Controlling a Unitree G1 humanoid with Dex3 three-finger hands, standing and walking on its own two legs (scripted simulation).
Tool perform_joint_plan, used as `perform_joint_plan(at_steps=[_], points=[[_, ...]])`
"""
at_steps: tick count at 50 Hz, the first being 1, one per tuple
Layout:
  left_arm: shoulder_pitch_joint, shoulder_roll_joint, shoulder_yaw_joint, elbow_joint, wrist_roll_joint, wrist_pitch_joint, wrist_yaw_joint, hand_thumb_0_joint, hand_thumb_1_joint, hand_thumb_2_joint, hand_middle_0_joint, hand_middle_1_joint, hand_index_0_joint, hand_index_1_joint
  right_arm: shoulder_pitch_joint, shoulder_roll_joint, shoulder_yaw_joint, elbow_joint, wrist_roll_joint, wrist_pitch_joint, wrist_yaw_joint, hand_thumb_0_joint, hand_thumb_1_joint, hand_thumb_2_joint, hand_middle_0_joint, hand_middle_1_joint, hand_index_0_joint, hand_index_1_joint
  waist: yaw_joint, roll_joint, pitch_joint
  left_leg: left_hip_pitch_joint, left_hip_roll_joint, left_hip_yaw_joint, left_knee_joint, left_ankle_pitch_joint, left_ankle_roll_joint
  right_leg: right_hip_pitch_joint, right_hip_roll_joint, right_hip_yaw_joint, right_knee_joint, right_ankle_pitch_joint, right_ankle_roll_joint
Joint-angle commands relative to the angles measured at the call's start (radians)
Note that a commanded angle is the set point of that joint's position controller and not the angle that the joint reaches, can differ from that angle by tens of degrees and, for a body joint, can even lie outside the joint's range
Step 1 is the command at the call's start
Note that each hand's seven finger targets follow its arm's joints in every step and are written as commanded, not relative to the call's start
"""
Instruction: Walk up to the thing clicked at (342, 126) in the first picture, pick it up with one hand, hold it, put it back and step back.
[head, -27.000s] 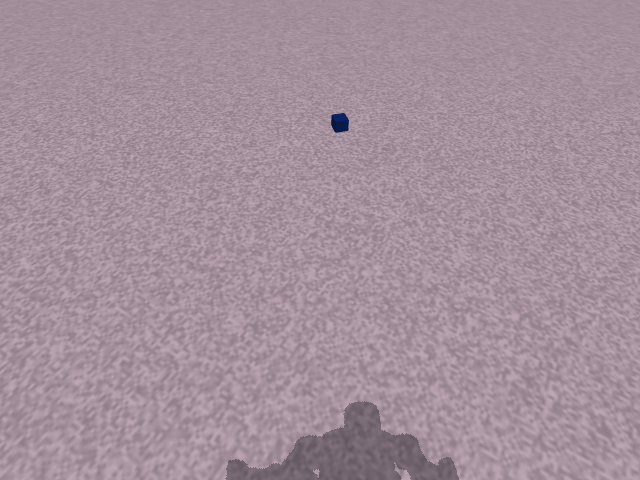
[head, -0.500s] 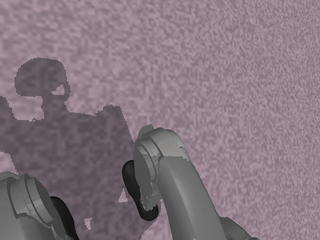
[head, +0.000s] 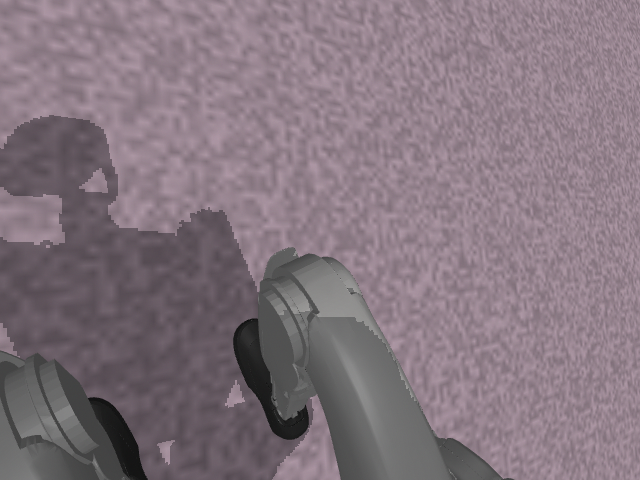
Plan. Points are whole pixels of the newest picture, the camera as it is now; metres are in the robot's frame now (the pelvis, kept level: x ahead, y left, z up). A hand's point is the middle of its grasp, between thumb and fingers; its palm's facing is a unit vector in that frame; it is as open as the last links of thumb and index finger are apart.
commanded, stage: open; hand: left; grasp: from above
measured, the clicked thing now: out of the picture +0.46 +0.36 -0.28
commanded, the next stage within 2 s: withdraw in 0.54 s
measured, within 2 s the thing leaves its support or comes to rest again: neither
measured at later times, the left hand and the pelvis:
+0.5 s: hand out of the picture +0.45 +0.35 -0.23, palm faces -0.32 -0.31 -0.90, open 14.3 cm; pelvis -0.01 +0.00 +0.00, yaw +0 degrees
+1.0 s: hand out of the picture +0.47 +0.37 -0.16, palm faces -0.30 -0.18 -0.94, open 14.2 cm; pelvis +0.00 +0.00 +0.01, yaw +1 degrees
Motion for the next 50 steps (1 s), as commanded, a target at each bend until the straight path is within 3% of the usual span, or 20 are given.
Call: perform_joint_plan(at_steps=[1, 5, 7, 8, 11, 16, 17, 18, 24, 26, 27, 31, 38, 40, 41, 43, 44, 46, 48, 50], points=[[-0.229, 0.168, -0.049, -0.119, -0.008, 0.004, 0.030, 0.000, -0.360, 0.829, -0.312, -0.744, -0.286, -0.771, 0.229, -0.307, -0.087, 0.017, 0.009, -0.003, 0.000, 0.000, -0.893, -0.900, 0.201, 0.301, 0.201, 0.301, -0.029, 0.562, -0.702, 0.560, 0.012, 0.059, -0.253, 0.320, -0.018, 0.388, 0.045, -0.074, -0.202, 0.323, -0.048], [-0.230, 0.197, -0.038, -0.132, -0.023, 0.008, 0.033, 0.000, -0.449, 0.900, -0.230, -0.821, -0.203, -0.847, 0.227, -0.308, -0.080, 0.014, 0.017, -0.003, 0.002, 0.000, -0.893, -0.900, 0.201, 0.301, 0.201, 0.301, -0.014, 0.530, -0.699, 0.507, 0.010, 0.070, -0.243, 0.305, -0.007, 0.399, 0.048, -0.067, -0.214, 0.317, -0.043], [-0.219, 0.181, -0.057, -0.105, -0.027, 0.008, 0.031, 0.000, -0.486, 0.930, -0.209, -0.837, -0.179, -0.867, 0.224, -0.311, -0.076, 0.008, 0.013, -0.005, 0.001, 0.000, -0.895, -0.901, 0.201, 0.301, 0.201, 0.301, -0.030, 0.489, -0.657, 0.465, 0.009, 0.074, -0.238, 0.273, 0.001, 0.399, 0.053, -0.062, -0.229, 0.301, -0.037], [-0.189, 0.213, -0.027, -0.079, -0.019, 0.013, 0.034, 0.000, -0.502, 0.948, -0.194, -0.848, -0.162, -0.879, 0.243, -0.323, -0.080, 0.021, 0.012, -0.003, -0.001, 0.000, -0.892, -0.900, 0.201, 0.301, 0.201, 0.301, -0.033, 0.488, -0.655, 0.466, 0.009, 0.074, -0.243, 0.277, 0.001, 0.414, 0.049, -0.062, -0.229, 0.302, -0.036], [-0.241, 0.184, -0.055, -0.126, -0.026, 0.005, 0.035, 0.000, -0.545, 0.981, -0.157, -0.892, -0.126, -0.922, 0.217, -0.310, -0.073, -0.004, 0.014, -0.009, -0.003, 0.000, -0.895, -0.901, 0.201, 0.301, 0.201, 0.301, -0.030, 0.507, -0.665, 0.495, 0.010, 0.065, -0.259, 0.251, -0.005, 0.387, 0.052, -0.067, -0.225, 0.275, -0.043], [-0.239, 0.242, -0.011, -0.096, -0.015, 0.004, 0.043, 0.000, -0.596, 1.030, -0.116, -0.922, -0.080, -0.956, 0.225, -0.330, -0.072, -0.001, 0.011, -0.009, -0.008, 0.000, -0.892, -0.900, 0.201, 0.301, 0.201, 0.301, -0.039, 0.499, -0.652, 0.480, 0.011, 0.058, -0.269, 0.218, -0.005, 0.381, 0.047, -0.070, -0.223, 0.243, -0.044], [-0.244, 0.194, -0.047, -0.076, -0.014, 0.003, 0.037, 0.000, -0.609, 1.037, -0.109, -0.928, -0.073, -0.964, 0.212, -0.319, -0.066, -0.013, 0.009, -0.012, -0.007, 0.000, -0.894, -0.901, 0.201, 0.301, 0.200, 0.301, -0.057, 0.498, -0.610, 0.465, 0.008, 0.059, -0.271, 0.191, -0.003, 0.356, 0.045, -0.068, -0.227, 0.223, -0.044], [-0.236, 0.228, -0.027, -0.076, -0.017, 0.003, 0.037, 0.000, -0.607, 1.039, -0.106, -0.932, -0.070, -0.967, 0.220, -0.327, -0.071, -0.002, 0.005, -0.011, -0.011, 0.000, -0.892, -0.900, 0.201, 0.301, 0.201, 0.301, -0.061, 0.471, -0.602, 0.456, 0.009, 0.062, -0.266, 0.182, 0.001, 0.370, 0.047, -0.065, -0.240, 0.218, -0.040], [-0.250, 0.234, -0.029, -0.101, -0.013, -0.005, 0.036, 0.000, -0.611, 1.055, -0.093, -0.944, -0.057, -0.978, 0.232, -0.330, -0.069, -0.006, 0.003, -0.012, -0.017, 0.000, -0.890, -0.899, 0.201, 0.301, 0.201, 0.301, -0.061, 0.511, -0.648, 0.509, 0.013, 0.062, -0.267, 0.224, -0.009, 0.409, 0.048, -0.071, -0.239, 0.255, -0.042], [-0.268, 0.186, -0.074, -0.123, -0.018, -0.006, 0.029, 0.000, -0.611, 1.052, -0.090, -0.950, -0.056, -0.983, 0.221, -0.314, -0.065, -0.009, 0.007, -0.014, -0.016, 0.000, -0.891, -0.899, 0.201, 0.301, 0.201, 0.301, -0.059, 0.516, -0.648, 0.516, 0.013, 0.060, -0.258, 0.234, -0.009, 0.393, 0.048, -0.071, -0.234, 0.267, -0.042], [-0.255, 0.257, -0.029, -0.112, -0.009, -0.003, 0.037, 0.000, -0.602, 1.045, -0.087, -0.961, -0.057, -0.989, 0.240, -0.323, -0.061, 0.011, 0.007, -0.012, -0.018, 0.000, -0.890, -0.899, 0.201, 0.301, 0.201, 0.301, -0.049, 0.543, -0.680, 0.530, 0.015, 0.060, -0.264, 0.252, -0.013, 0.416, 0.047, -0.074, -0.235, 0.279, -0.042], [-0.220, 0.201, -0.060, -0.092, -0.016, 0.004, 0.029, 0.000, -0.611, 1.056, -0.088, -0.945, -0.050, -0.981, 0.234, -0.318, -0.066, -0.002, 0.007, -0.006, -0.013, 0.000, -0.890, -0.899, 0.201, 0.301, 0.201, 0.301, -0.062, 0.521, -0.636, 0.512, 0.013, 0.059, -0.259, 0.261, -0.010, 0.400, 0.048, -0.074, -0.234, 0.288, -0.041], [-0.248, 0.276, -0.017, -0.229, 0.005, -0.005, 0.021, 0.000, -0.547, 0.995, -0.069, -1.003, -0.069, -1.002, 0.234, -0.320, -0.073, 0.000, 0.017, 0.005, -0.011, 0.000, -0.907, -0.903, 0.200, 0.300, 0.200, 0.300, -0.016, 0.613, -0.714, 0.568, 0.012, 0.060, -0.277, 0.309, -0.021, 0.404, 0.042, -0.074, -0.211, 0.311, -0.052], [-0.237, 0.291, 0.003, -0.320, 0.019, -0.013, 0.005, 0.000, -0.559, 1.002, -0.074, -0.995, -0.068, -1.000, 0.226, -0.314, -0.093, 0.004, 0.021, 0.013, -0.011, 0.000, -0.910, -0.906, 0.200, 0.301, 0.200, 0.301, 0.016, 0.680, -0.802, 0.641, 0.012, 0.058, -0.283, 0.360, -0.030, 0.407, 0.041, -0.076, -0.194, 0.337, -0.057], [-0.205, 0.260, -0.018, -0.342, 0.020, -0.018, -0.010, 0.000, -0.551, 0.996, -0.082, -0.989, -0.075, -0.994, 0.205, -0.298, -0.099, -0.002, 0.026, 0.017, -0.008, 0.000, -0.909, -0.905, 0.200, 0.301, 0.200, 0.301, 0.035, 0.686, -0.816, 0.641, 0.009, 0.068, -0.279, 0.367, -0.028, 0.407, 0.045, -0.068, -0.197, 0.341, -0.058], [-0.148, 0.240, -0.024, -0.400, 0.039, -0.022, -0.051, 0.000, -0.544, 0.992, -0.086, -0.982, -0.079, -0.988, 0.206, -0.302, -0.126, 0.002, 0.032, 0.030, -0.006, 0.000, -0.908, -0.905, 0.200, 0.300, 0.200, 0.300, 0.041, 0.684, -0.841, 0.637, 0.003, 0.082, -0.282, 0.373, -0.025, 0.420, 0.043, -0.060, -0.206, 0.352, -0.055], [-0.099, 0.260, -0.004, -0.457, 0.038, -0.024, -0.073, 0.000, -0.549, 0.997, -0.085, -0.979, -0.076, -0.988, 0.203, -0.297, -0.144, -0.002, 0.044, 0.043, -0.007, 0.000, -0.909, -0.906, 0.200, 0.301, 0.200, 0.301, 0.086, 0.709, -0.883, 0.636, 0.000, 0.092, -0.300, 0.366, -0.026, 0.430, 0.043, -0.049, -0.212, 0.343, -0.060], [-0.004, 0.206, -0.019, -0.527, 0.033, -0.025, -0.135, 0.000, -0.552, 1.001, -0.086, -0.976, -0.074, -0.987, 0.200, -0.281, -0.180, -0.004, 0.061, 0.075, -0.008, 0.000, -0.910, -0.907, 0.200, 0.301, 0.200, 0.301, 0.131, 0.722, -0.921, 0.637, -0.005, 0.108, -0.318, 0.356, -0.024, 0.419, 0.041, -0.033, -0.223, 0.325, -0.064], [0.038, 0.083, -0.085, -0.602, 0.031, -0.030, -0.210, 0.000, -0.544, 0.998, -0.077, -0.973, -0.067, -0.982, 0.204, -0.265, -0.205, -0.025, 0.078, 0.109, -0.008, 0.000, -0.906, -0.905, 0.200, 0.300, 0.200, 0.300, 0.131, 0.673, -0.913, 0.588, -0.015, 0.121, -0.335, 0.334, -0.019, 0.409, 0.035, -0.023, -0.234, 0.320, -0.066], [0.126, 0.054, -0.095, -0.586, 0.037, -0.032, -0.292, 0.000, -0.537, 1.001, -0.070, -0.984, -0.064, -0.990, 0.235, -0.276, -0.239, -0.017, 0.087, 0.147, -0.017, 0.000, -0.902, -0.903, 0.200, 0.300, 0.200, 0.300, 0.118, 0.569, -0.841, 0.531, -0.018, 0.125, -0.345, 0.309, -0.006, 0.406, 0.036, -0.014, -0.260, 0.300, -0.063]])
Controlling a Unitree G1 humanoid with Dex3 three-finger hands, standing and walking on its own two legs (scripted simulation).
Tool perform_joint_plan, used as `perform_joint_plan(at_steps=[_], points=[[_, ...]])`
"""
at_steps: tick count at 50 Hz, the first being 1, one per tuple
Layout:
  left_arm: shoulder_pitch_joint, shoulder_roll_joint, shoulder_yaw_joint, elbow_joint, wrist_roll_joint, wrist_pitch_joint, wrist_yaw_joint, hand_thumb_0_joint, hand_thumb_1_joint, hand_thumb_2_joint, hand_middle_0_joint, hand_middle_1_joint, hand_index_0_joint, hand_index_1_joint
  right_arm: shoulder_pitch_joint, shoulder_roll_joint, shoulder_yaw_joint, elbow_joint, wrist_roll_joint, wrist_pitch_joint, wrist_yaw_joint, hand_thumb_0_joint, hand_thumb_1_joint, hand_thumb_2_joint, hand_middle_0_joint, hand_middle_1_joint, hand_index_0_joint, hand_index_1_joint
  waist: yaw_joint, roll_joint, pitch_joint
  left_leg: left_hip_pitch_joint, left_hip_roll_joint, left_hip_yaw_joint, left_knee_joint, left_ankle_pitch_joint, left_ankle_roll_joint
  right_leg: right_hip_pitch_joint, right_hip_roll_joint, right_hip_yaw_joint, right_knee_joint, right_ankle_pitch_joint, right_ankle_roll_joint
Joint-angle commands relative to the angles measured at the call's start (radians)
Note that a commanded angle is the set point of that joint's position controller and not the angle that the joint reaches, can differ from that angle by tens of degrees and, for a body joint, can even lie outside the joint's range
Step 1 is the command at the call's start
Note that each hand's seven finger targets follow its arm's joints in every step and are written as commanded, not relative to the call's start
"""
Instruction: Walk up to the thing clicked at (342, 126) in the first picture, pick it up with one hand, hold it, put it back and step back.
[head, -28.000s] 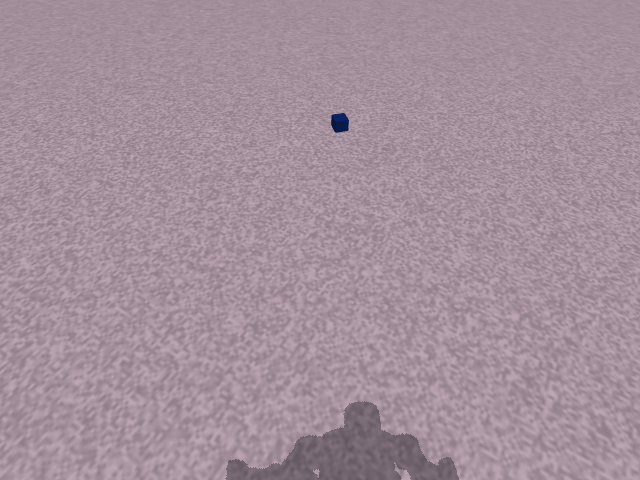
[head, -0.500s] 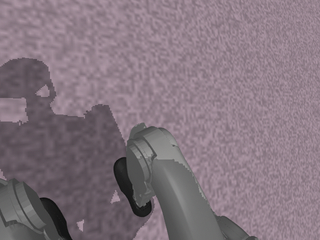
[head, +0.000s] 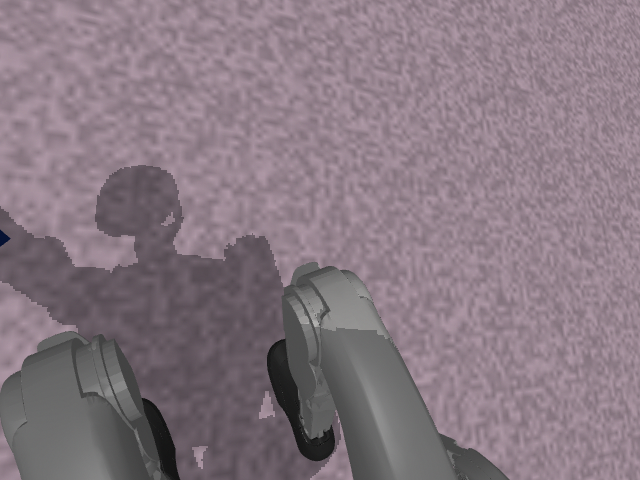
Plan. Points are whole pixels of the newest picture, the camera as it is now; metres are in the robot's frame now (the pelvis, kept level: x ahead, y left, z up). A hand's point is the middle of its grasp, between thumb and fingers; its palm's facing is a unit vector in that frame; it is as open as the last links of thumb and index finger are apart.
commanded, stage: withdraw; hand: left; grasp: from above
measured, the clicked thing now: out of the picture +0.46 +0.35 -0.29
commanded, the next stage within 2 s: home in 0.54 s
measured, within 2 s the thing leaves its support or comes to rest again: neither
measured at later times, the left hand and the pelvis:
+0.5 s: hand out of the picture +0.45 +0.35 -0.12, palm faces -0.39 -0.06 -0.92, open 13.9 cm; pelvis -0.02 +0.00 +0.01, yaw +5 degrees
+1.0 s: hand out of the picture +0.38 +0.34 -0.03, palm faces -0.29 -0.37 -0.88, open 11.6 cm; pelvis -0.01 +0.00 +0.08, yaw +7 degrees
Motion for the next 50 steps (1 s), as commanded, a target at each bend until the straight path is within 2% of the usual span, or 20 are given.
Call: perform_joint_plan(at_steps=[1, 3, 4, 9, 13, 16, 19, 21, 24, 25, 29, 32, 33, 37, 39, 40, 42, 44, 48, 50], points=[[-0.113, 0.098, -0.094, -0.212, -0.001, -0.015, -0.140, 0.000, -0.537, 1.001, -0.070, -0.981, -0.063, -0.988, 0.185, -0.286, -0.158, -0.049, 0.039, 0.066, -0.024, 0.000, -0.902, -0.903, 0.200, 0.300, 0.200, 0.300, 0.020, 0.382, -0.688, 0.499, -0.013, 0.100, -0.310, 0.273, 0.004, 0.393, 0.044, -0.028, -0.251, 0.292, -0.056], [-0.149, 0.044, -0.158, -0.293, -0.015, -0.045, -0.217, 0.000, -0.532, 1.007, -0.072, -0.995, -0.065, -1.001, 0.177, -0.269, -0.168, -0.075, 0.049, 0.090, -0.045, 0.000, -0.901, -0.903, 0.200, 0.300, 0.200, 0.300, 0.004, 0.250, -0.618, 0.434, -0.022, 0.099, -0.322, 0.194, 0.021, 0.402, 0.042, -0.014, -0.295, 0.225, -0.053], [-0.128, 0.062, -0.162, -0.312, -0.012, -0.061, -0.247, 0.000, -0.527, 1.005, -0.070, -1.002, -0.066, -1.005, 0.181, -0.265, -0.178, -0.075, 0.054, 0.100, -0.057, 0.000, -0.900, -0.902, 0.200, 0.300, 0.200, 0.300, 0.018, 0.219, -0.619, 0.424, -0.026, 0.101, -0.334, 0.173, 0.024, 0.422, 0.041, -0.005, -0.301, 0.201, -0.049], [-0.205, 0.147, -0.116, -0.375, 0.002, -0.191, -0.302, 0.000, -0.492, 0.998, -0.087, -0.987, -0.083, -0.992, 0.179, -0.248, -0.183, -0.073, 0.055, 0.134, -0.134, 0.000, -0.891, -0.900, 0.200, 0.300, 0.200, 0.300, 0.041, 0.111, -0.573, 0.376, -0.050, 0.120, -0.306, 0.106, 0.022, 0.407, 0.027, 0.036, -0.352, 0.066, -0.055], [-0.282, 0.196, -0.095, -0.347, 0.070, -0.281, -0.254, 0.000, -0.507, 1.012, -0.078, -0.994, -0.072, -1.000, 0.144, -0.216, -0.157, -0.065, 0.050, 0.150, -0.174, 0.000, -0.889, -0.899, 0.200, 0.300, 0.200, 0.300, 0.060, 0.178, -0.606, 0.439, -0.050, 0.123, -0.317, 0.092, 0.014, 0.359, 0.022, 0.045, -0.331, 0.041, -0.056], [-0.394, 0.180, -0.116, -0.318, 0.106, -0.302, -0.177, 0.000, -0.513, 1.013, -0.072, -0.995, -0.067, -1.000, 0.126, -0.206, -0.144, -0.054, 0.042, 0.158, -0.189, 0.000, -0.887, -0.898, 0.200, 0.300, 0.200, 0.300, 0.052, 0.291, -0.648, 0.514, -0.047, 0.121, -0.341, 0.078, 0.010, 0.294, 0.018, 0.037, -0.305, 0.061, -0.054], [-0.457, 0.104, -0.167, -0.228, 0.143, -0.276, -0.101, 0.000, -0.509, 1.009, -0.071, -0.993, -0.067, -0.996, 0.131, -0.213, -0.147, -0.037, 0.030, 0.164, -0.195, 0.000, -0.884, -0.897, 0.201, 0.300, 0.200, 0.300, 0.018, 0.368, -0.638, 0.577, -0.045, 0.100, -0.379, 0.069, -0.005, 0.221, 0.012, 0.005, -0.277, 0.087, -0.060], [-0.510, 0.114, -0.166, -0.186, 0.155, -0.247, -0.064, 0.000, -0.501, 1.006, -0.073, -0.992, -0.071, -0.994, 0.148, -0.223, -0.149, -0.031, 0.026, 0.165, -0.202, 0.000, -0.883, -0.896, 0.201, 0.300, 0.200, 0.300, 0.009, 0.394, -0.655, 0.598, -0.043, 0.096, -0.387, 0.081, -0.007, 0.199, 0.009, -0.008, -0.268, 0.114, -0.059], [-0.509, 0.157, -0.141, -0.116, 0.167, -0.193, -0.033, 0.000, -0.494, 1.003, -0.086, -0.987, -0.083, -0.989, 0.179, -0.230, -0.153, -0.032, 0.024, 0.166, -0.205, 0.000, -0.887, -0.897, 0.201, 0.300, 0.200, 0.300, 0.023, 0.411, -0.733, 0.633, -0.043, 0.116, -0.369, 0.177, -0.007, 0.236, 0.004, -0.004, -0.259, 0.196, -0.060], [-0.489, 0.174, -0.124, -0.126, 0.164, -0.177, -0.029, 0.000, -0.475, 0.992, -0.102, -0.977, -0.100, -0.979, 0.182, -0.233, -0.151, -0.041, 0.024, 0.168, -0.205, 0.000, -0.887, -0.897, 0.200, 0.300, 0.200, 0.300, 0.044, 0.426, -0.763, 0.642, -0.044, 0.121, -0.372, 0.208, -0.008, 0.250, 0.000, -0.001, -0.252, 0.218, -0.060], [-0.424, 0.246, -0.072, -0.140, 0.150, -0.125, -0.052, 0.000, -0.409, 0.941, -0.168, -0.912, -0.164, -0.915, 0.192, -0.229, -0.155, -0.074, 0.037, 0.183, -0.205, 0.000, -0.889, -0.897, 0.200, 0.300, 0.200, 0.300, 0.074, 0.433, -0.861, 0.661, -0.047, 0.136, -0.373, 0.291, -0.001, 0.339, -0.003, 0.011, -0.251, 0.283, -0.057], [-0.335, 0.244, -0.059, -0.141, 0.119, -0.105, -0.101, 0.000, -0.398, 0.918, -0.178, -0.886, -0.174, -0.889, 0.209, -0.212, -0.157, -0.088, 0.045, 0.200, -0.199, 0.000, -0.889, -0.896, 0.200, 0.299, 0.199, 0.299, 0.084, 0.347, -0.866, 0.612, -0.050, 0.147, -0.368, 0.310, 0.016, 0.420, 0.005, 0.024, -0.279, 0.302, -0.049], [-0.325, 0.243, -0.058, -0.160, 0.106, -0.104, -0.121, 0.000, -0.318, 0.854, -0.235, -0.806, -0.210, -0.809, 0.209, -0.204, -0.155, -0.096, 0.048, 0.206, -0.197, 0.000, -0.885, -0.895, 0.199, 0.299, 0.199, 0.299, 0.082, 0.332, -0.871, 0.584, -0.049, 0.149, -0.371, 0.299, 0.018, 0.448, 0.007, 0.028, -0.282, 0.292, -0.047], [-0.232, 0.197, -0.052, -0.239, 0.040, -0.122, -0.193, 0.000, -0.195, 0.740, -0.202, -0.514, -0.184, -0.530, 0.223, -0.192, -0.175, -0.093, 0.061, 0.219, -0.195, 0.000, -0.889, -0.896, 0.199, 0.299, 0.199, 0.299, 0.107, 0.295, -0.846, 0.556, -0.052, 0.159, -0.388, 0.262, 0.024, 0.479, 0.007, 0.045, -0.318, 0.254, -0.043], [-0.170, 0.211, -0.013, -0.322, 0.006, -0.134, -0.212, 0.000, -0.098, 0.681, -0.184, -0.434, -0.171, -0.446, 0.216, -0.207, -0.196, -0.119, 0.069, 0.219, -0.197, 0.000, -0.892, -0.897, 0.199, 0.299, 0.199, 0.299, 0.136, 0.275, -0.874, 0.576, -0.055, 0.165, -0.399, 0.271, 0.023, 0.509, 0.003, 0.052, -0.342, 0.254, -0.045], [-0.163, 0.164, -0.028, -0.405, -0.024, -0.142, -0.224, 0.000, -0.018, 0.664, -0.177, -0.394, -0.166, -0.404, 0.239, -0.196, -0.206, -0.098, 0.074, 0.222, -0.197, 0.000, -0.893, -0.897, 0.199, 0.300, 0.199, 0.300, 0.151, 0.305, -0.902, 0.609, -0.058, 0.170, -0.416, 0.282, 0.019, 0.513, -0.002, 0.055, -0.350, 0.259, -0.049], [-0.094, 0.143, -0.011, -0.549, -0.077, -0.147, -0.242, 0.000, 0.142, 0.679, -0.174, -0.354, -0.166, -0.361, 0.242, -0.194, -0.239, -0.115, 0.089, 0.222, -0.198, 0.000, -0.895, -0.898, 0.199, 0.300, 0.199, 0.300, 0.190, 0.349, -0.986, 0.713, -0.057, 0.168, -0.470, 0.294, 0.012, 0.527, -0.005, 0.060, -0.375, 0.256, -0.055], [-0.003, 0.103, 0.006, -0.703, -0.160, -0.139, -0.254, 0.000, 0.302, 0.691, -0.171, -0.306, -0.166, -0.310, 0.235, -0.182, -0.259, -0.129, 0.110, 0.224, -0.203, 0.000, -0.897, -0.899, 0.200, 0.300, 0.200, 0.300, 0.220, 0.361, -1.024, 0.783, -0.052, 0.153, -0.547, 0.267, 0.011, 0.542, -0.009, 0.064, -0.407, 0.242, -0.051], [0.137, -0.002, -0.002, -0.787, -0.311, -0.079, -0.275, 0.000, 0.614, 0.747, -0.174, -0.263, -0.173, -0.263, 0.180, -0.161, -0.270, -0.136, 0.137, 0.227, -0.229, 0.000, -0.899, -0.900, 0.200, 0.300, 0.200, 0.300, 0.206, 0.240, -0.865, 0.784, -0.041, 0.107, -0.654, 0.145, 0.023, 0.536, -0.006, 0.063, -0.499, 0.180, -0.041], [0.233, -0.092, -0.039, -0.805, -0.381, -0.042, -0.294, 0.000, 0.745, 0.814, -0.185, -0.276, -0.184, -0.276, 0.156, -0.150, -0.272, -0.136, 0.146, 0.224, -0.244, 0.000, -0.900, -0.900, 0.200, 0.300, 0.200, 0.300, 0.194, 0.168, -0.796, 0.786, -0.039, 0.103, -0.697, 0.111, 0.029, 0.573, -0.008, 0.071, -0.561, 0.156, -0.038]])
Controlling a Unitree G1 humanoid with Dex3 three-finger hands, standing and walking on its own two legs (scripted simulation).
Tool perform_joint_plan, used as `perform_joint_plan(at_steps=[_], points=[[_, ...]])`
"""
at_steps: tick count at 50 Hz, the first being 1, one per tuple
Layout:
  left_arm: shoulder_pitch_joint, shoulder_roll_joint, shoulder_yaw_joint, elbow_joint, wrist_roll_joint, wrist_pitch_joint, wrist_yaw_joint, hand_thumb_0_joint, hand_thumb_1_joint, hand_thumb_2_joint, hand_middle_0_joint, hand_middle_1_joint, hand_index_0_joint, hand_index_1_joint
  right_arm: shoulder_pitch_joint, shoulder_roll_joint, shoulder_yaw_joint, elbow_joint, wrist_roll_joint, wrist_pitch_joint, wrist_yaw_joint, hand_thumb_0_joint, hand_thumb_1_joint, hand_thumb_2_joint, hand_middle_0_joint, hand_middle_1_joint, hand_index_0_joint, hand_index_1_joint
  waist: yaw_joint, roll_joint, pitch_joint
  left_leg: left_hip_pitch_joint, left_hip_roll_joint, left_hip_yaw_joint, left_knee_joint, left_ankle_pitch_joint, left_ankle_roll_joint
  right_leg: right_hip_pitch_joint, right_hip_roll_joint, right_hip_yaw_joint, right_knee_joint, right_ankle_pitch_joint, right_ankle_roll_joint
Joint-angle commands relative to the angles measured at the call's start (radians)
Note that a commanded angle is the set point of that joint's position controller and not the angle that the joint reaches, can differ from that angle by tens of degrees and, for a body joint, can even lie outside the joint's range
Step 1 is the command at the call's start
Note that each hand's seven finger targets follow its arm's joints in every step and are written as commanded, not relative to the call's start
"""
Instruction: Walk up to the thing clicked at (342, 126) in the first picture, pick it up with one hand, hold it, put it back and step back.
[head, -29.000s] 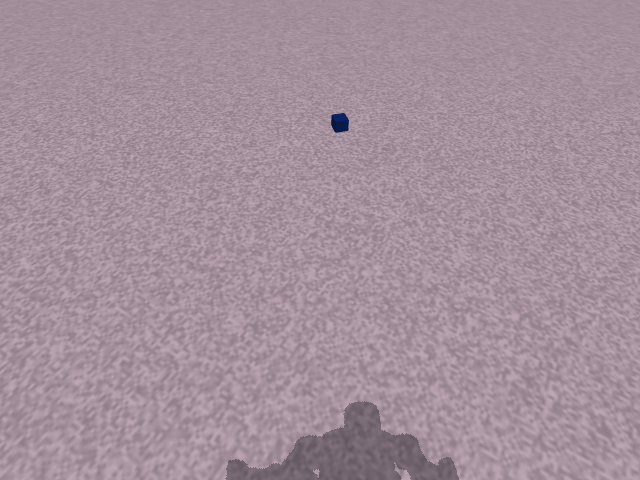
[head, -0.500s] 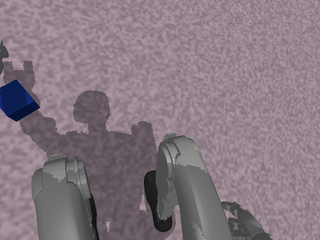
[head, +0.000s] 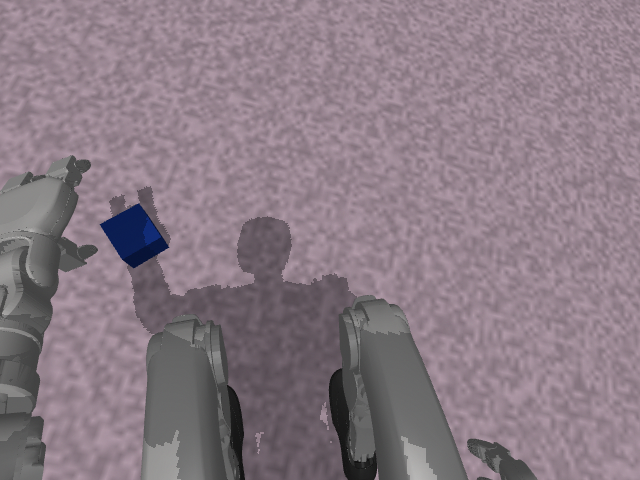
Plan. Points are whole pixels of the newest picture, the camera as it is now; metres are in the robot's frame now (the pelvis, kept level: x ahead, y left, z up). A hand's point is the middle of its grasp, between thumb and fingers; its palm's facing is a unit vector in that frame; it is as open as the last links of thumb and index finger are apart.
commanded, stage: home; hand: left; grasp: from above
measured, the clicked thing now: (136, 236) +0.51 +0.29 -0.37
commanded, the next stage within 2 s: none
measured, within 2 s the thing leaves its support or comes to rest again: neither
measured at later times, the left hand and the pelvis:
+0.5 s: hand (4, 356) +0.27 +0.22 +0.10, palm faces -0.02 -0.90 -0.43, open 7.4 cm; pelvis +0.03 -0.01 +0.20, yaw +5 degrees
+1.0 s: hand out of the picture +0.23 +0.20 +0.27, palm faces +0.17 -0.96 -0.21, open 7.4 cm; pelvis +0.09 +0.00 +0.31, yaw +7 degrees
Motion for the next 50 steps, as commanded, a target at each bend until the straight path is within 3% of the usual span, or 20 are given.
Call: perform_joint_plan(at_steps=[1, 3, 5, 6, 9, 13, 16, 19, 21, 25, 30, 32, 34, 36, 38, 40, 41, 43, 47, 50], points=[[-0.085, 0.133, 0.011, -0.238, -0.163, 0.069, -0.008, 0.000, 0.821, 0.856, -0.192, -0.287, -0.192, -0.287, 0.102, -0.202, -0.093, -0.078, 0.023, -0.031, -0.043, 0.000, -0.899, -0.900, 0.200, 0.300, 0.200, 0.300, 0.001, 0.095, -0.552, 0.573, -0.012, -0.027, -0.435, 0.035, 0.013, 0.410, 0.032, -0.027, -0.357, 0.134, -0.042], [-0.034, 0.100, -0.007, -0.321, -0.223, 0.097, -0.034, 0.000, 0.900, 0.901, -0.200, -0.300, -0.200, -0.300, 0.075, -0.198, -0.103, -0.094, 0.031, -0.043, -0.058, 0.000, -0.900, -0.900, 0.200, 0.300, 0.200, 0.300, 0.013, 0.111, -0.556, 0.650, -0.005, -0.039, -0.498, 0.030, 0.009, 0.450, 0.030, -0.021, -0.395, 0.135, -0.042], [-0.012, 0.107, 0.007, -0.461, -0.280, 0.120, -0.044, 0.000, 0.900, 0.900, -0.200, -0.299, -0.200, -0.300, 0.048, -0.197, -0.108, -0.120, 0.041, -0.055, -0.072, 0.000, -0.900, -0.900, 0.200, 0.300, 0.200, 0.300, 0.039, 0.127, -0.619, 0.726, -0.004, -0.036, -0.543, 0.030, 0.007, 0.526, 0.026, -0.013, -0.442, 0.143, -0.040], [0.031, 0.067, -0.012, -0.474, -0.311, 0.131, -0.048, 0.000, 0.900, 0.901, -0.200, -0.300, -0.200, -0.300, 0.037, -0.191, -0.103, -0.126, 0.046, -0.065, -0.081, 0.000, -0.900, -0.900, 0.200, 0.300, 0.200, 0.300, 0.023, 0.110, -0.589, 0.737, -0.007, -0.036, -0.564, 0.029, 0.007, 0.543, 0.021, -0.008, -0.469, 0.146, -0.038], [0.119, 0.024, -0.003, -0.502, -0.381, 0.156, -0.039, 0.000, 0.900, 0.900, -0.200, -0.300, -0.200, -0.300, -0.009, -0.168, -0.087, -0.128, 0.059, -0.096, -0.110, 0.000, -0.900, -0.900, 0.200, 0.300, 0.200, 0.300, 0.022, 0.085, -0.500, 0.785, -0.010, -0.027, -0.624, 0.029, 0.005, 0.586, 0.019, 0.007, -0.543, 0.141, -0.038], [0.217, -0.002, 0.027, -0.598, -0.464, 0.188, -0.015, 0.000, 0.900, 0.900, -0.200, -0.299, -0.200, -0.299, -0.058, -0.148, -0.074, -0.149, 0.069, -0.129, -0.136, 0.000, -0.900, -0.900, 0.200, 0.300, 0.200, 0.300, 0.053, 0.121, -0.466, 0.896, -0.014, -0.031, -0.736, 0.018, -0.003, 0.671, 0.015, 0.028, -0.632, 0.116, -0.043], [0.332, -0.074, -0.001, -0.601, -0.525, 0.221, -0.010, 0.000, 0.900, 0.900, -0.200, -0.300, -0.200, -0.300, -0.081, -0.135, -0.066, -0.163, 0.075, -0.149, -0.150, 0.000, -0.900, -0.900, 0.200, 0.300, 0.200, 0.300, 0.035, 0.097, -0.419, 0.964, -0.018, -0.027, -0.793, 0.051, -0.004, 0.739, 0.013, 0.031, -0.697, 0.138, -0.042], [0.417, -0.083, 0.025, -0.694, -0.620, 0.258, -0.001, 0.000, 0.900, 0.900, -0.200, -0.300, -0.200, -0.300, -0.094, -0.121, -0.058, -0.196, 0.078, -0.163, -0.165, 0.000, -0.900, -0.900, 0.200, 0.299, 0.200, 0.299, 0.054, 0.087, -0.426, 1.039, -0.026, -0.010, -0.862, 0.066, -0.001, 0.868, 0.011, 0.048, -0.801, 0.141, -0.039], [0.483, -0.131, 0.001, -0.717, -0.679, 0.287, -0.003, 0.000, 0.900, 0.900, -0.200, -0.300, -0.200, -0.300, -0.095, -0.112, -0.055, -0.201, 0.078, -0.173, -0.176, 0.000, -0.900, -0.900, 0.200, 0.299, 0.200, 0.299, 0.038, 0.064, -0.375, 1.074, -0.029, 0.000, -0.912, 0.069, 0.000, 0.930, 0.011, 0.057, -0.878, 0.137, -0.036], [0.590, -0.152, 0.021, -0.800, -0.749, 0.336, -0.001, 0.000, 0.900, 0.900, -0.200, -0.299, -0.200, -0.299, -0.075, -0.099, -0.041, -0.218, 0.079, -0.192, -0.200, 0.000, -0.900, -0.900, 0.200, 0.300, 0.200, 0.300, 0.045, 0.062, -0.353, 1.192, -0.030, 0.000, -0.999, 0.139, -0.005, 1.052, 0.013, 0.059, -0.970, 0.193, -0.035], [0.719, -0.232, 0.014, -0.865, -0.828, 0.388, -0.001, 0.000, 0.900, 0.900, -0.200, -0.299, -0.200, -0.299, -0.036, -0.076, -0.019, -0.222, 0.078, -0.213, -0.237, 0.000, -0.900, -0.900, 0.200, 0.300, 0.200, 0.300, 0.040, 0.039, -0.286, 1.307, -0.030, 0.008, -1.097, 0.263, -0.008, 1.191, 0.015, 0.053, -1.077, 0.298, -0.032], [0.789, -0.243, 0.034, -0.890, -0.854, 0.405, -0.001, 0.000, 0.900, 0.900, -0.200, -0.299, -0.200, -0.299, -0.022, -0.073, -0.016, -0.228, 0.074, -0.224, -0.253, 0.000, -0.900, -0.900, 0.200, 0.300, 0.200, 0.300, 0.044, 0.031, -0.254, 1.350, -0.031, 0.006, -1.140, 0.295, -0.010, 1.242, 0.017, 0.048, -1.123, 0.326, -0.031], [0.859, -0.266, 0.025, -0.927, -0.874, 0.424, -0.007, 0.000, 0.900, 0.900, -0.200, -0.299, -0.200, -0.299, -0.004, -0.068, -0.011, -0.244, 0.073, -0.231, -0.265, 0.000, -0.900, -0.900, 0.200, 0.300, 0.200, 0.300, 0.045, 0.020, -0.227, 1.393, -0.036, 0.019, -1.179, 0.334, -0.008, 1.301, 0.019, 0.044, -1.176, 0.360, -0.030], [0.917, -0.260, 0.044, -0.991, -0.889, 0.437, -0.010, 0.000, 0.900, 0.900, -0.200, -0.299, -0.200, -0.299, 0.007, -0.064, -0.014, -0.253, 0.068, -0.241, -0.275, 0.000, -0.900, -0.900, 0.200, 0.300, 0.200, 0.300, 0.065, 0.028, -0.231, 1.447, -0.039, 0.033, -1.211, 0.396, -0.011, 1.367, 0.020, 0.039, -1.212, 0.412, -0.029], [0.980, -0.286, 0.028, -1.031, -0.897, 0.452, -0.016, 0.000, 0.900, 0.900, -0.200, -0.299, -0.200, -0.299, 0.017, -0.058, -0.013, -0.266, 0.064, -0.249, -0.284, 0.000, -0.900, -0.900, 0.200, 0.300, 0.200, 0.300, 0.062, 0.024, -0.197, 1.478, -0.042, 0.038, -1.237, 0.430, -0.011, 1.399, 0.023, 0.036, -1.246, 0.444, -0.029], [1.020, -0.297, 0.012, -1.071, -0.897, 0.460, -0.023, 0.000, 0.900, 0.900, -0.200, -0.299, -0.200, -0.299, 0.019, -0.053, -0.015, -0.270, 0.059, -0.259, -0.291, 0.000, -0.900, -0.900, 0.200, 0.300, 0.200, 0.300, 0.063, 0.025, -0.178, 1.503, -0.043, 0.039, -1.260, 0.459, -0.012, 1.425, 0.025, 0.029, -1.268, 0.471, -0.028], [1.053, -0.290, 0.031, -1.077, -0.895, 0.466, -0.024, 0.000, 0.900, 0.900, -0.200, -0.299, -0.200, -0.299, 0.022, -0.057, -0.018, -0.278, 0.057, -0.263, -0.294, 0.000, -0.900, -0.900, 0.200, 0.300, 0.200, 0.299, 0.070, 0.016, -0.166, 1.516, -0.041, 0.041, -1.271, 0.468, -0.011, 1.434, 0.027, 0.024, -1.275, 0.475, -0.029], [1.087, -0.308, 0.007, -1.086, -0.890, 0.472, -0.033, 0.000, 0.900, 0.900, -0.200, -0.299, -0.200, -0.299, 0.026, -0.055, -0.018, -0.283, 0.054, -0.270, -0.296, 0.000, -0.900, -0.900, 0.200, 0.299, 0.200, 0.299, 0.066, -0.005, -0.129, 1.524, -0.043, 0.040, -1.286, 0.473, -0.010, 1.439, 0.026, 0.021, -1.292, 0.479, -0.027], [1.105, -0.303, -0.001, -1.124, -0.884, 0.479, -0.050, 0.000, 0.900, 0.900, -0.200, -0.300, -0.200, -0.299, 0.017, -0.061, -0.023, -0.293, 0.048, -0.285, -0.298, 0.000, -0.901, -0.900, 0.200, 0.299, 0.200, 0.299, 0.075, -0.005, -0.081, 1.543, -0.042, 0.038, -1.324, 0.451, -0.008, 1.449, 0.026, 0.008, -1.318, 0.447, -0.025], [1.093, -0.305, -0.005, -1.123, -0.881, 0.480, -0.061, 0.000, 0.900, 0.900, -0.200, -0.299, -0.200, -0.299, 0.011, -0.066, -0.027, -0.297, 0.043, -0.297, -0.297, 0.000, -0.900, -0.900, 0.200, 0.299, 0.200, 0.299, 0.063, -0.017, -0.060, 1.550, -0.044, 0.042, -1.330, 0.438, -0.008, 1.443, 0.024, 0.007, -1.327, 0.435, -0.022]])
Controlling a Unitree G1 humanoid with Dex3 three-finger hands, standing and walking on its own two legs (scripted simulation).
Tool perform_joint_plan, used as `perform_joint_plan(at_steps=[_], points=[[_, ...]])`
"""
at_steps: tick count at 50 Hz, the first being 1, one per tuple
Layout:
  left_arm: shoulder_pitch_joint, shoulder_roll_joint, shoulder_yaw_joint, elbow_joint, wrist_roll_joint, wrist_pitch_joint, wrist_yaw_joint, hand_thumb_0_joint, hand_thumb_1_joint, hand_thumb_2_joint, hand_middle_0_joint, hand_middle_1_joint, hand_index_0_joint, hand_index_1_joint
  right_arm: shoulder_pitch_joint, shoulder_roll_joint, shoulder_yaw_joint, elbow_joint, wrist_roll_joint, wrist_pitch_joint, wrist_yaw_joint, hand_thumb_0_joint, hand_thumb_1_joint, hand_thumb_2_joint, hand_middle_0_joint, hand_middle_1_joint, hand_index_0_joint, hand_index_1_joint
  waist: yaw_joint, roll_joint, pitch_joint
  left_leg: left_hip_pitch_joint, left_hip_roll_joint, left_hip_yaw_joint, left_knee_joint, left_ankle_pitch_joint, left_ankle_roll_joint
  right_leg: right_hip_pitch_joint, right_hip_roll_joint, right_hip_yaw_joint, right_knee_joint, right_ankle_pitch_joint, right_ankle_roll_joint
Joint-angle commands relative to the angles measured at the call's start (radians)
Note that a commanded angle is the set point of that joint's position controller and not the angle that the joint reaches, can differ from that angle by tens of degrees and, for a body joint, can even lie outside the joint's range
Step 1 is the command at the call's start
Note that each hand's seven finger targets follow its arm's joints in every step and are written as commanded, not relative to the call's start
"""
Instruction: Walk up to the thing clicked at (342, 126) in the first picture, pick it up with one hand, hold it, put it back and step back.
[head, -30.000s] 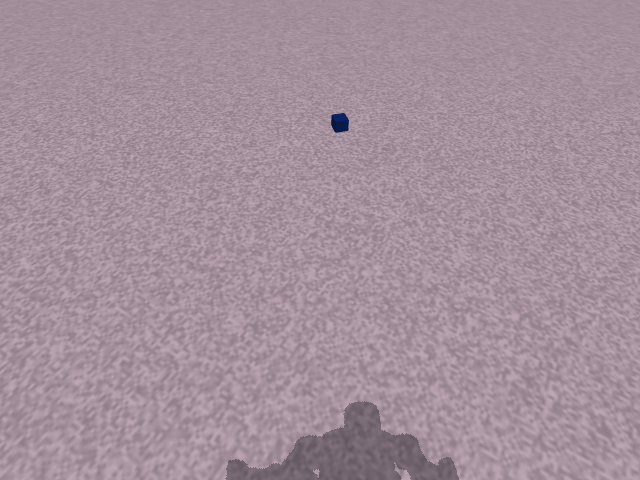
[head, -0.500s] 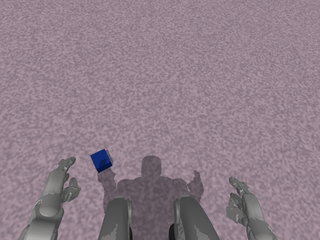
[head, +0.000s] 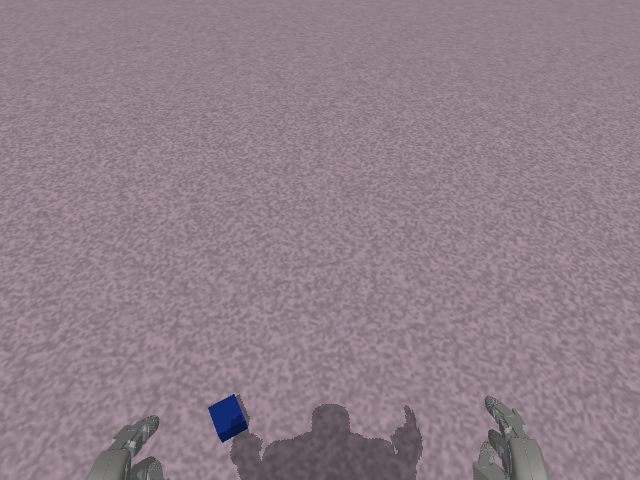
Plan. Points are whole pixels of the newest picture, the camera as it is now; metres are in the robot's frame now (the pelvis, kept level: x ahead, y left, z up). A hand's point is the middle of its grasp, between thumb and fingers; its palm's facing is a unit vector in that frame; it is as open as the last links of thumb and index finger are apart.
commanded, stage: home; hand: left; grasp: from above
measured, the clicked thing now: (228, 418) +0.45 +0.23 -0.68
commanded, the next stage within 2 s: stand in 1.96 s
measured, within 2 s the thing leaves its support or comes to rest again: neither
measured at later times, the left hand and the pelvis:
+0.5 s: hand out of the picture +0.16 +0.18 -0.05, palm faces +0.05 -0.98 -0.21, open 7.6 cm; pelvis +0.00 +0.00 +0.00, yaw +0 degrees
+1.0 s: hand out of the picture +0.16 +0.18 -0.05, palm faces +0.04 -0.98 -0.20, open 8.1 cm; pelvis +0.00 +0.00 +0.00, yaw +0 degrees
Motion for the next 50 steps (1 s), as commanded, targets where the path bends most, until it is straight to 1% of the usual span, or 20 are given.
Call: perform_joint_plan(at_steps=[1, 3, 6, 15, 18, 19, 24, 27, 30, 34, 35, 36, 38, 40, 41, 42, 45, 47, 48, 50], points=[[-0.038, 0.093, 0.051, -0.167, 0.014, -0.041, -0.011, 0.000, 0.900, 0.900, -0.200, -0.299, -0.200, -0.299, -0.069, -0.120, -0.053, -0.155, -0.012, -0.074, -0.012, 0.000, -0.900, -0.900, 0.200, 0.299, 0.200, 0.299, -0.007, -0.038, -0.014, 0.123, -0.032, -0.005, -0.164, 0.244, 0.023, 0.028, 0.026, -0.012, -0.151, 0.226, -0.006], [-0.049, 0.092, 0.052, -0.141, 0.018, -0.043, -0.017, 0.000, 0.900, 0.900, -0.200, -0.299, -0.200, -0.299, -0.071, -0.121, -0.053, -0.152, -0.015, -0.081, -0.011, 0.000, -0.900, -0.900, 0.200, 0.300, 0.200, 0.299, -0.006, -0.028, 0.010, 0.117, -0.032, -0.003, -0.168, 0.214, 0.022, 0.012, 0.023, -0.008, -0.154, 0.198, -0.006], [-0.061, 0.107, 0.067, -0.170, 0.016, -0.050, -0.020, 0.000, 0.900, 0.899, -0.200, -0.298, -0.200, -0.298, -0.074, -0.123, -0.054, -0.154, -0.017, -0.091, -0.008, 0.000, -0.900, -0.900, 0.200, 0.300, 0.200, 0.300, 0.005, -0.029, -0.026, 0.132, -0.036, -0.002, -0.159, 0.233, 0.023, 0.041, 0.017, -0.004, -0.152, 0.221, -0.002], [-0.042, 0.106, 0.059, -0.166, 0.023, -0.054, -0.014, 0.000, 0.868, 0.881, -0.196, -0.293, -0.196, -0.293, -0.087, -0.120, -0.048, -0.148, -0.018, -0.097, -0.005, 0.000, -0.899, -0.900, 0.200, 0.300, 0.200, 0.300, 0.015, 0.002, -0.050, 0.145, -0.039, -0.001, -0.157, 0.247, 0.020, 0.055, 0.013, 0.005, -0.149, 0.240, -0.004], [-0.051, 0.107, 0.062, -0.164, 0.024, -0.057, -0.010, 0.000, 0.832, 0.860, -0.193, -0.287, -0.193, -0.287, -0.090, -0.118, -0.047, -0.145, -0.018, -0.096, -0.007, 0.000, -0.900, -0.900, 0.200, 0.300, 0.200, 0.300, 0.012, -0.020, -0.038, 0.134, -0.038, 0.001, -0.155, 0.230, 0.023, 0.053, 0.013, 0.004, -0.153, 0.227, 0.000], [-0.044, 0.101, 0.060, -0.162, 0.020, -0.057, -0.013, 0.000, 0.870, 0.882, -0.197, -0.293, -0.197, -0.293, -0.087, -0.118, -0.047, -0.139, -0.018, -0.097, -0.006, 0.000, -0.899, -0.900, 0.200, 0.300, 0.200, 0.300, 0.015, -0.011, -0.041, 0.138, -0.037, -0.003, -0.159, 0.232, 0.020, 0.056, 0.015, 0.002, -0.148, 0.224, -0.004], [-0.045, 0.108, 0.067, -0.167, 0.019, -0.058, -0.011, 0.000, 0.785, 0.833, -0.188, -0.279, -0.188, -0.279, -0.089, -0.120, -0.049, -0.143, -0.017, -0.100, -0.009, 0.000, -0.900, -0.900, 0.200, 0.300, 0.200, 0.300, 0.018, -0.023, -0.041, 0.131, -0.036, 0.001, -0.151, 0.233, 0.022, 0.050, 0.015, 0.004, -0.149, 0.227, -0.001], [-0.034, 0.108, 0.061, -0.170, 0.020, -0.055, -0.011, 0.000, 0.816, 0.851, -0.191, -0.284, -0.191, -0.285, -0.084, -0.122, -0.052, -0.143, -0.016, -0.098, -0.011, 0.000, -0.900, -0.900, 0.200, 0.300, 0.200, 0.300, 0.019, -0.018, -0.061, 0.145, -0.034, -0.002, -0.146, 0.274, 0.020, 0.055, 0.016, 0.003, -0.141, 0.263, -0.002], [-0.054, 0.103, 0.062, -0.163, 0.016, -0.056, -0.014, 0.000, 0.785, 0.833, -0.188, -0.279, -0.188, -0.279, -0.085, -0.121, -0.051, -0.137, -0.019, -0.102, -0.009, 0.000, -0.899, -0.900, 0.200, 0.300, 0.200, 0.300, 0.011, -0.020, -0.039, 0.133, -0.032, -0.008, -0.159, 0.222, 0.019, 0.046, 0.019, 0.000, -0.144, 0.213, -0.003], [-0.034, 0.107, 0.063, -0.156, 0.020, -0.054, -0.014, 0.000, 0.777, 0.828, -0.187, -0.278, -0.187, -0.278, -0.089, -0.120, -0.051, -0.143, -0.016, -0.101, -0.010, 0.000, -0.899, -0.900, 0.200, 0.300, 0.200, 0.300, 0.020, -0.025, -0.028, 0.120, -0.032, -0.006, -0.159, 0.216, 0.020, 0.039, 0.018, -0.001, -0.147, 0.204, -0.002], [-0.037, 0.108, 0.066, -0.168, 0.017, -0.053, -0.015, 0.000, 0.731, 0.801, -0.182, -0.270, -0.182, -0.270, -0.088, -0.122, -0.052, -0.144, -0.016, -0.102, -0.009, 0.000, -0.899, -0.900, 0.200, 0.300, 0.200, 0.300, 0.023, -0.020, -0.033, 0.122, -0.034, -0.003, -0.159, 0.209, 0.020, 0.044, 0.017, 0.002, -0.149, 0.199, -0.002], [-0.046, 0.109, 0.064, -0.164, 0.019, -0.052, -0.015, 0.000, 0.797, 0.840, -0.189, -0.281, -0.189, -0.281, -0.091, -0.120, -0.051, -0.141, -0.016, -0.102, -0.009, 0.000, -0.899, -0.900, 0.200, 0.300, 0.200, 0.300, 0.020, -0.014, -0.024, 0.117, -0.033, -0.003, -0.163, 0.196, 0.019, 0.037, 0.018, 0.001, -0.150, 0.187, -0.002], [-0.051, 0.120, 0.069, -0.182, 0.020, -0.056, -0.016, 0.000, 0.771, 0.824, -0.186, -0.277, -0.186, -0.277, -0.087, -0.124, -0.054, -0.138, -0.016, -0.102, -0.008, 0.000, -0.899, -0.900, 0.200, 0.300, 0.200, 0.300, 0.021, 0.006, -0.021, 0.125, -0.030, -0.008, -0.173, 0.187, 0.015, 0.032, 0.020, 0.000, -0.142, 0.174, -0.006], [-0.035, 0.097, 0.049, -0.164, 0.019, -0.052, -0.019, 0.000, 0.747, 0.811, -0.184, -0.273, -0.184, -0.273, -0.084, -0.120, -0.052, -0.139, -0.016, -0.102, -0.008, 0.000, -0.899, -0.900, 0.200, 0.300, 0.200, 0.300, 0.016, -0.014, -0.038, 0.131, -0.027, -0.013, -0.167, 0.218, 0.015, 0.039, 0.022, -0.003, -0.136, 0.198, -0.007], [-0.037, 0.113, 0.067, -0.183, 0.017, -0.053, -0.016, 0.000, 0.792, 0.836, -0.188, -0.280, -0.188, -0.280, -0.082, -0.124, -0.056, -0.141, -0.015, -0.102, -0.007, 0.000, -0.899, -0.900, 0.200, 0.300, 0.200, 0.300, 0.021, -0.007, -0.055, 0.138, -0.028, -0.012, -0.161, 0.243, 0.015, 0.049, 0.021, -0.002, -0.130, 0.219, -0.008], [-0.025, 0.104, 0.056, -0.171, 0.018, -0.049, -0.016, 0.000, 0.756, 0.816, -0.185, -0.274, -0.185, -0.274, -0.083, -0.122, -0.055, -0.141, -0.015, -0.101, -0.008, 0.000, -0.899, -0.900, 0.200, 0.300, 0.200, 0.300, 0.020, -0.009, -0.047, 0.134, -0.029, -0.008, -0.157, 0.247, 0.015, 0.048, 0.019, -0.002, -0.132, 0.225, -0.006], [-0.043, 0.113, 0.061, -0.182, 0.016, -0.050, -0.017, 0.000, 0.793, 0.837, -0.189, -0.280, -0.188, -0.280, -0.079, -0.131, -0.059, -0.140, -0.016, -0.100, -0.007, 0.000, -0.899, -0.900, 0.200, 0.300, 0.200, 0.300, 0.014, -0.004, -0.060, 0.145, -0.027, -0.012, -0.158, 0.254, 0.014, 0.048, 0.020, 0.000, -0.128, 0.227, -0.008], [-0.055, 0.105, 0.055, -0.166, 0.016, -0.051, -0.018, 0.000, 0.769, 0.823, -0.186, -0.276, -0.186, -0.276, -0.085, -0.122, -0.052, -0.141, -0.015, -0.101, -0.008, 0.000, -0.899, -0.900, 0.200, 0.300, 0.200, 0.300, 0.015, -0.017, -0.026, 0.121, -0.031, -0.006, -0.153, 0.223, 0.018, 0.031, 0.018, 0.002, -0.142, 0.208, -0.003], [-0.056, 0.116, 0.071, -0.175, 0.017, -0.053, -0.014, 0.000, 0.812, 0.848, -0.191, -0.284, -0.191, -0.284, -0.086, -0.123, -0.054, -0.143, -0.016, -0.101, -0.009, 0.000, -0.899, -0.900, 0.200, 0.300, 0.200, 0.300, 0.018, -0.033, -0.029, 0.123, -0.030, -0.003, -0.152, 0.218, 0.020, 0.036, 0.017, 0.003, -0.147, 0.202, -0.002], [-0.058, 0.115, 0.064, -0.188, 0.015, -0.054, -0.018, 0.000, 0.763, 0.820, -0.185, -0.275, -0.185, -0.275, -0.082, -0.122, -0.054, -0.140, -0.016, -0.102, -0.009, 0.000, -0.899, -0.900, 0.200, 0.300, 0.200, 0.300, 0.013, -0.011, -0.053, 0.136, -0.031, -0.004, -0.150, 0.239, 0.018, 0.045, 0.016, 0.005, -0.140, 0.224, -0.003]])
